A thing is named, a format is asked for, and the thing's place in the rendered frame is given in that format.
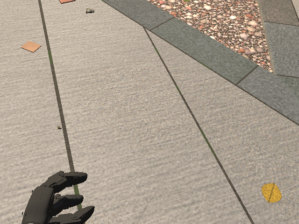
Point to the robot left hand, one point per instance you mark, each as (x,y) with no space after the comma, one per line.
(44,205)

